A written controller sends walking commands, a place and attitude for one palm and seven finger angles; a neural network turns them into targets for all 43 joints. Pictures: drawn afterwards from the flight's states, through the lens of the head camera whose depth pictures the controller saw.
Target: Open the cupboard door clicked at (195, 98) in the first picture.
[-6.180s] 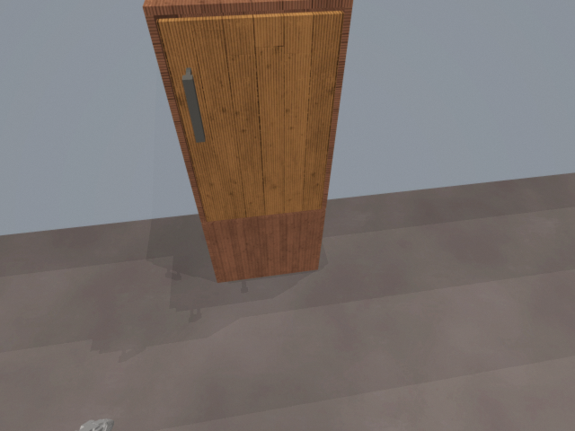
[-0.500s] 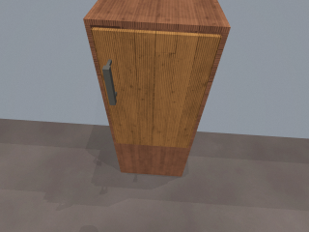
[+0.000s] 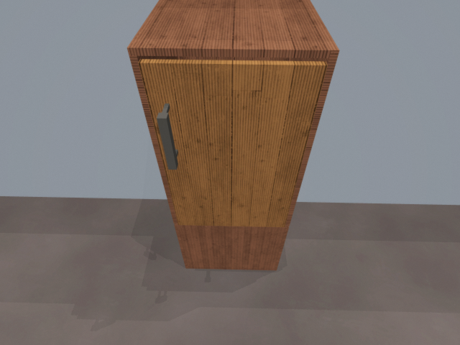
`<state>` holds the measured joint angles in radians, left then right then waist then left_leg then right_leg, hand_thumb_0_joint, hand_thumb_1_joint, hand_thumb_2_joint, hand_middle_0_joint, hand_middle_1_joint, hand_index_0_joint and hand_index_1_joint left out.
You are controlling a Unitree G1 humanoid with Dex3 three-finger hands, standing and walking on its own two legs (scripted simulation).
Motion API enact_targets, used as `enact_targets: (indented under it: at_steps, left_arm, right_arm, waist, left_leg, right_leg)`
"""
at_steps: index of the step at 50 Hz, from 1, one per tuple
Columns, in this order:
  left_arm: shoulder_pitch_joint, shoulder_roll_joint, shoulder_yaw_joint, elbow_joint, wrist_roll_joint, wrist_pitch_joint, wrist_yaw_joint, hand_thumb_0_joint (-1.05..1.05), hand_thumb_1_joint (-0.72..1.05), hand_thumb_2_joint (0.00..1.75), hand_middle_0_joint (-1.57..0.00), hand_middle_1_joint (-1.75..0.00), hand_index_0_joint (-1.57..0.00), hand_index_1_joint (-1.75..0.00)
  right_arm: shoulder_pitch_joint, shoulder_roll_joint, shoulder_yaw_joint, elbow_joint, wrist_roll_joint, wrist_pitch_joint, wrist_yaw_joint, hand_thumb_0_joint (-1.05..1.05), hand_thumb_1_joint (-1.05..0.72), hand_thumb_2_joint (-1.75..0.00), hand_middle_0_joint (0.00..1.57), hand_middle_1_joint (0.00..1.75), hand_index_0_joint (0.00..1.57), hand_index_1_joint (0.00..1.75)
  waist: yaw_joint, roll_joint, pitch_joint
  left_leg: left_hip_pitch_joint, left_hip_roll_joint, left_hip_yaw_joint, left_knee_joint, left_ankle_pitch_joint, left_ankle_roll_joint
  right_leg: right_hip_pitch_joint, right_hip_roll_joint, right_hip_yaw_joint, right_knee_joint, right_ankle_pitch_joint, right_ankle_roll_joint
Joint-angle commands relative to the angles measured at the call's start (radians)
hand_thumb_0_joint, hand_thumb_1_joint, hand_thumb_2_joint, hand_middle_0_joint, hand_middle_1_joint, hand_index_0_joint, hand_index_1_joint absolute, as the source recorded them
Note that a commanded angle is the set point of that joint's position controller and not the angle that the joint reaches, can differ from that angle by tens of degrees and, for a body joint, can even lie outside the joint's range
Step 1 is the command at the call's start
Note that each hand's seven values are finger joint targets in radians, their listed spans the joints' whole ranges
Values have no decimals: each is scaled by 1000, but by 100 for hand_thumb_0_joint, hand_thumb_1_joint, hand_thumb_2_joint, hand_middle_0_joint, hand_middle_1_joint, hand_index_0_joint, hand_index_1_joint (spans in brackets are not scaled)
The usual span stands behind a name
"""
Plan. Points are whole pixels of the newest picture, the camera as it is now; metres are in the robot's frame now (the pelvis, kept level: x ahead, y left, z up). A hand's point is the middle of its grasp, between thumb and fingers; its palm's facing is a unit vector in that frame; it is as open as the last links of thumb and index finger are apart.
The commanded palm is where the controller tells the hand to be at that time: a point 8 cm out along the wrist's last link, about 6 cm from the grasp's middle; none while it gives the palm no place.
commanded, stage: come to a stop and stand still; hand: left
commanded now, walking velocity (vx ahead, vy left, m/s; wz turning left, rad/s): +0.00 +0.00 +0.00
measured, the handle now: (169, 137) +0.54 +0.18 +0.05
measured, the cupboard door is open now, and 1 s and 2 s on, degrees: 0 0 0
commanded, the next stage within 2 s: look again from close up in 0.26 s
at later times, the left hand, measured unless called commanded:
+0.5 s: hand out of the picture +0.01 +0.16 -0.18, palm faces +0.00 -0.99 -0.17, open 7.3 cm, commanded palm none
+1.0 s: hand out of the picture +0.03 +0.15 -0.17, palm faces +0.03 -0.98 -0.18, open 7.3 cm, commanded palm +0.13 +0.20 -0.07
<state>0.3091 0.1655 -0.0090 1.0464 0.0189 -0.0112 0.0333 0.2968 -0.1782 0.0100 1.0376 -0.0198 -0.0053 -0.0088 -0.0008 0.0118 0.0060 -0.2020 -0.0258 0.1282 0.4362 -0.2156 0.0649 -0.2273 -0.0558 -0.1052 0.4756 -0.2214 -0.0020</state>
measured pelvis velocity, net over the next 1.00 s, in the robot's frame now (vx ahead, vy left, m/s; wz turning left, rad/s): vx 0.03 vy -0.01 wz -0.02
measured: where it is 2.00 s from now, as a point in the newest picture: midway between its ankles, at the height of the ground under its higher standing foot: outside the picture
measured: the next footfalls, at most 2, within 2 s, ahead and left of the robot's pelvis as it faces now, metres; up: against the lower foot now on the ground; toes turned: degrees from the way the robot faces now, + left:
none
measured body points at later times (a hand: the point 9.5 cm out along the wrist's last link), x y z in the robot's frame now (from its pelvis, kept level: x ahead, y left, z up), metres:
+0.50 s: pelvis +0.02 +0.00 +0.00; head +0.02 +0.00 +0.45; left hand +0.01 +0.21 -0.16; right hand +0.00 -0.21 -0.16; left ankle +0.02 +0.08 -0.74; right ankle +0.02 -0.12 -0.74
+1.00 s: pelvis +0.03 -0.01 +0.00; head +0.04 -0.01 +0.45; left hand +0.03 +0.21 -0.16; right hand +0.02 -0.22 -0.16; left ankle +0.02 +0.08 -0.74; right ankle +0.02 -0.12 -0.74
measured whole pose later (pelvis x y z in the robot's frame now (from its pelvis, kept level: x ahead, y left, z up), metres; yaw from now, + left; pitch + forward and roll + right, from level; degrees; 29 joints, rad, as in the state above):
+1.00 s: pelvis +0.03 -0.01 +0.00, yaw -1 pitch -1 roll +0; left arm 0.35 0.13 -0.01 0.98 -0.01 0.06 0.06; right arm 0.30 -0.13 0.02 1.10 0.00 -0.02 -0.03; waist 0.00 -0.01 0.05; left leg -0.17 0.00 0.13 0.44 -0.26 0.04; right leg -0.19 -0.03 -0.10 0.45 -0.24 -0.01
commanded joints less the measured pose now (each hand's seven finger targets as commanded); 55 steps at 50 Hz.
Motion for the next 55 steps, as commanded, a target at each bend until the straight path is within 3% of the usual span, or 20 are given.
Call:
enact_targets:
  at_steps: [1,12,20,28,47,48,49,50,51,52,53,54,55]
  left_arm:
    - [37,94,11,-26,-3,-15,3,0,90,90,-20,-30,-20,-30]
    - [40,68,8,28,-6,-13,8,0,90,90,-20,-30,-20,-30]
    - [49,52,6,45,-6,-13,9,0,90,90,-20,-30,-20,-30]
    - [62,45,6,51,-5,-17,9,0,90,90,-20,-30,-20,-30]
    - [64,41,7,55,-6,-18,9,0,90,90,-20,-30,-20,-30]
    - [104,76,2,91,5,-24,44,0,90,90,-20,-30,-20,-30]
    - [-623,253,70,-1486,-199,-228,36,0,88,89,-20,-32,-20,-32]
    - [-243,210,72,-1258,-121,-173,90,0,85,88,-20,-33,-20,-33]
    - [37,20,-26,-1056,-138,-32,125,0,83,87,-21,-34,-21,-34]
    - [41,-107,-118,-1048,-166,-4,108,0,81,86,-21,-36,-21,-36]
    - [2,-79,-115,-1147,-189,-51,92,0,78,85,-21,-37,-21,-37]
    - [-7,-16,-65,-1164,-178,-98,85,0,76,84,-21,-39,-21,-39]
    - [21,-23,-52,-1117,-174,-148,68,0,74,83,-21,-40,-21,-40]
  right_arm:
    - [28,-87,-10,-23,2,-29,-6,0,-90,-90,20,30,20,30]
    - [57,-57,-4,55,7,-33,-14,0,-90,-90,20,30,20,30]
    - [59,-40,-6,76,7,-28,-17,0,-90,-90,20,30,20,30]
    - [55,-31,-8,84,8,-32,-18,0,-90,-90,20,30,20,30]
    - [49,-31,-10,93,8,-33,-23,0,-90,-90,20,30,20,30]
    - [-36,-87,-16,24,22,-33,-15,0,-90,-90,20,30,20,30]
    - [-19,-263,-34,-367,58,-173,-52,0,-90,-90,20,30,20,30]
    - [-87,-178,-6,-307,58,-267,-78,0,-90,-90,20,30,20,30]
    - [-74,-127,-26,-310,74,-295,-70,0,-90,-90,20,30,20,30]
    - [-46,-137,-23,-287,85,-308,-68,0,-90,-90,20,30,20,30]
    - [-77,-185,-34,-345,85,-333,-68,0,-90,-90,20,30,20,30]
    - [-75,-213,-47,-369,67,-350,-67,0,-90,-90,20,30,20,30]
    - [-71,-215,-53,-392,50,-357,-64,0,-90,-90,20,30,20,30]
  waist:
    - [8,-15,41]
    - [7,6,53]
    - [5,-17,84]
    - [3,-12,58]
    - [7,-16,65]
    - [25,1,85]
    - [-99,208,-398]
    - [-1,263,-417]
    - [-21,178,-202]
    - [-40,48,-53]
    - [-45,18,4]
    - [-65,-71,-10]
    - [-77,-174,0]
  left_leg:
    - [-66,146,-168,-148,-35,-14]
    - [-37,150,-151,-143,38,-19]
    - [-30,146,-141,-145,-4,-22]
    - [0,146,-132,-127,54,-21]
    - [21,150,-126,-124,98,-23]
    - [-38,170,-106,48,187,-51]
    - [221,46,-141,-36,248,-59]
    - [237,86,-138,-49,331,-68]
    - [82,100,-164,-77,237,-92]
    - [-5,93,-165,-66,92,-68]
    - [-61,77,-180,-29,-19,-52]
    - [-107,57,-183,25,-68,-44]
    - [-149,47,-187,81,-79,-40]
  right_leg:
    - [35,-70,108,-89,13,-38]
    - [47,-69,106,-86,60,-33]
    - [18,-70,116,-105,35,-34]
    - [30,-72,120,-108,76,-35]
    - [38,-70,124,-112,112,-36]
    - [-1,-104,145,-92,283,-26]
    - [87,14,75,-12,235,-33]
    - [47,34,65,58,64,-50]
    - [-62,32,23,90,-73,-30]
    - [-113,41,8,69,-65,-22]
    - [-140,38,5,34,-63,-18]
    - [-173,40,8,24,-87,-17]
    - [-233,43,-2,44,-120,-14]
